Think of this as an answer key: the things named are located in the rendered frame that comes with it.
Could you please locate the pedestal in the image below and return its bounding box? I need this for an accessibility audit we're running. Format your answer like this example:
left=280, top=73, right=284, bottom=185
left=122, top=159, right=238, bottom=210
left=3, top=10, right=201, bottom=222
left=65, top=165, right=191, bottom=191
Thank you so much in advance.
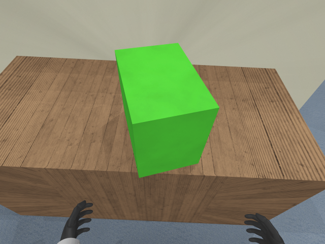
left=0, top=56, right=325, bottom=225

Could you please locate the robot right hand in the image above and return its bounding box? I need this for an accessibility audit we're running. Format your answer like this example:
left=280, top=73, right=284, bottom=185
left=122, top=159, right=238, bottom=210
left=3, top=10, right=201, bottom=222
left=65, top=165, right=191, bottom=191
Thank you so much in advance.
left=244, top=213, right=285, bottom=244

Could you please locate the carton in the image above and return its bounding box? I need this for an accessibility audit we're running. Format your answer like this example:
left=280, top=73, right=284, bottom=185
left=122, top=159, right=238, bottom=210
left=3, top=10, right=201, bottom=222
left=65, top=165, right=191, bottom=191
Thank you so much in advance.
left=115, top=43, right=219, bottom=178

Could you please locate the robot left hand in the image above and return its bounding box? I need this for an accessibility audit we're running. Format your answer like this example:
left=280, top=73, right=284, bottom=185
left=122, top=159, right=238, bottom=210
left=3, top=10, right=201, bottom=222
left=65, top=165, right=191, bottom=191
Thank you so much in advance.
left=60, top=200, right=93, bottom=241

